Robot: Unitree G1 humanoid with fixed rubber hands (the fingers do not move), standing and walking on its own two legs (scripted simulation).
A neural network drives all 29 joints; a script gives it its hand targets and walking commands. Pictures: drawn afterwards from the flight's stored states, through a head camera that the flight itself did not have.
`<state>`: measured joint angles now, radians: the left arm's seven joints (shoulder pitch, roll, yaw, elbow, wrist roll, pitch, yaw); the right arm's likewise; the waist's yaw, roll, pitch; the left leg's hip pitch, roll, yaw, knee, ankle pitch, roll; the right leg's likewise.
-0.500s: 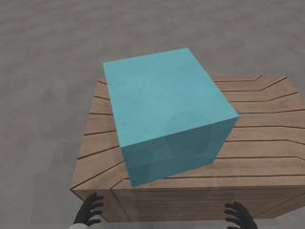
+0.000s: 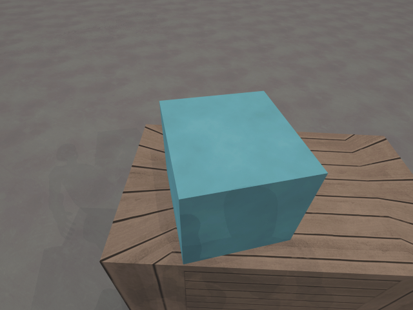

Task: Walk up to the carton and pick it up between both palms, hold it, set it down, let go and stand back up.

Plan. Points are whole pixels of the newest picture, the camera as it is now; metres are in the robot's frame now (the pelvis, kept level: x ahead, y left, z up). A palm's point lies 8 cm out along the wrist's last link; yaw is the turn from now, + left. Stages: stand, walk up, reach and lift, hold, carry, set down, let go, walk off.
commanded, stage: stand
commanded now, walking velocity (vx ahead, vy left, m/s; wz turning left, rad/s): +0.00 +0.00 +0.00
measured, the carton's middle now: (226, 171) +0.46 -0.02 -0.01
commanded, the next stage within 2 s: none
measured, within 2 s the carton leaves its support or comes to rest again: neither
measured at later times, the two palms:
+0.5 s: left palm out of the picture -0.01 +0.30 -0.12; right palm out of the picture +0.02 -0.28 -0.12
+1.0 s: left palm out of the picture +0.03 +0.28 -0.12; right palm out of the picture +0.03 -0.29 -0.12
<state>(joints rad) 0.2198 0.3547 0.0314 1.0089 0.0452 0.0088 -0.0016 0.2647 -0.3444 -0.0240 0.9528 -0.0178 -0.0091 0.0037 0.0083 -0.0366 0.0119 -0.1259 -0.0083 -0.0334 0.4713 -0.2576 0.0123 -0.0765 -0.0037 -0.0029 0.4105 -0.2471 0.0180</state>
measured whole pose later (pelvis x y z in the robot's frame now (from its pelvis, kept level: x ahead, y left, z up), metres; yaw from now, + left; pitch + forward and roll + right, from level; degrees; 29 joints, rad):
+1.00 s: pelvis -0.02 +0.00 +0.00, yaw +0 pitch -4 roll +0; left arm 0.14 0.31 0.01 1.16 0.01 0.00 -0.01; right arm 0.19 -0.35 0.02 1.06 0.00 0.00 0.01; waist 0.00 0.01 0.06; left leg -0.13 -0.01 -0.04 0.39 -0.18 0.01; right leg -0.10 -0.01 0.01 0.37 -0.19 0.02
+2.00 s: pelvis +0.00 -0.01 +0.01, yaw -1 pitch -4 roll +0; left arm 0.10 0.31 0.02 1.15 0.01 0.00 -0.01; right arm 0.14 -0.34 0.01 1.09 -0.01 -0.01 0.00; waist 0.00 0.01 0.07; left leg -0.08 0.00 -0.02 0.33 -0.19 -0.01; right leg -0.06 0.00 0.03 0.33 -0.20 0.01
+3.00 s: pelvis +0.00 -0.01 +0.01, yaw -1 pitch -4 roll +0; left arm 0.10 0.31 0.02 1.16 0.01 0.00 0.00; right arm 0.12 -0.34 0.00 1.10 -0.01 -0.01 0.00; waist 0.00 0.00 0.06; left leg -0.08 0.00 -0.02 0.33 -0.19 0.00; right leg -0.06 -0.01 0.03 0.33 -0.20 0.01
